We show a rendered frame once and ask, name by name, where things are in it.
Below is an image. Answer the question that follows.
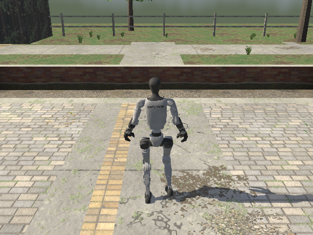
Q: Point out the right robot hand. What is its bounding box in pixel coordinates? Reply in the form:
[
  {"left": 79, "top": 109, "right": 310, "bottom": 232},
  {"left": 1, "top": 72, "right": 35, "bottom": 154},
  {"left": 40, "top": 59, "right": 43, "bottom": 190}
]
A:
[{"left": 177, "top": 132, "right": 188, "bottom": 142}]

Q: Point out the robot left upper arm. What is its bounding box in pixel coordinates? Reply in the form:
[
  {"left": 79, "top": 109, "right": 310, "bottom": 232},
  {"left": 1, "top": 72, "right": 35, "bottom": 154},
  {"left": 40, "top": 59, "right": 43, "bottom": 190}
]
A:
[{"left": 131, "top": 99, "right": 145, "bottom": 125}]

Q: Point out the robot right forearm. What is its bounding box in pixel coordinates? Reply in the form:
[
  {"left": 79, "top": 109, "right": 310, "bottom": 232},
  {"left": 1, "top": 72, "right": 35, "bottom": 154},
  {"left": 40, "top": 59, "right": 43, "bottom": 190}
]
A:
[{"left": 176, "top": 117, "right": 186, "bottom": 134}]

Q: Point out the left robot shin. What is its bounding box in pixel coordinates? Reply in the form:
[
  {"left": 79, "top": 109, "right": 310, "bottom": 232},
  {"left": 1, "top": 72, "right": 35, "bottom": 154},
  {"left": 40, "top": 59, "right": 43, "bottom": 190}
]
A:
[{"left": 143, "top": 164, "right": 151, "bottom": 197}]

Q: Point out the robot right upper arm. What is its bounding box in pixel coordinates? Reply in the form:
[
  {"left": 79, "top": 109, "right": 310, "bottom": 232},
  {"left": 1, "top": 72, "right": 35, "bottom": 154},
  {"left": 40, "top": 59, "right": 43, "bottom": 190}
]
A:
[{"left": 166, "top": 98, "right": 180, "bottom": 125}]

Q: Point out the left robot hand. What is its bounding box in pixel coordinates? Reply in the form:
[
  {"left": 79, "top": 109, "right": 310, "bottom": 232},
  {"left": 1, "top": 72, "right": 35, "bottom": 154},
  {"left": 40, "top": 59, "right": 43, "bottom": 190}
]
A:
[{"left": 124, "top": 132, "right": 134, "bottom": 141}]

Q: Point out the right robot shin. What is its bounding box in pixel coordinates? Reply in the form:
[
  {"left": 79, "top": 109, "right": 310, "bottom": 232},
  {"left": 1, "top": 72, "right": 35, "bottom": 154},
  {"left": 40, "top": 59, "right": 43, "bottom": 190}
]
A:
[{"left": 164, "top": 156, "right": 172, "bottom": 190}]

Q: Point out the robot shin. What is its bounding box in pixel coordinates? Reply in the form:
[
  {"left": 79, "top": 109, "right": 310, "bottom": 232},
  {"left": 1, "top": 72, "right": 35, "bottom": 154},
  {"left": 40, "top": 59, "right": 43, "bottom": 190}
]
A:
[
  {"left": 164, "top": 156, "right": 172, "bottom": 190},
  {"left": 143, "top": 164, "right": 151, "bottom": 197}
]

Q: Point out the robot left forearm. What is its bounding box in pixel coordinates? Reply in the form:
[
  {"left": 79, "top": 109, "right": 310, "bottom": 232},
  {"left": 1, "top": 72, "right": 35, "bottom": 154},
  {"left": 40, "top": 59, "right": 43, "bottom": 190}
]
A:
[{"left": 125, "top": 118, "right": 135, "bottom": 134}]

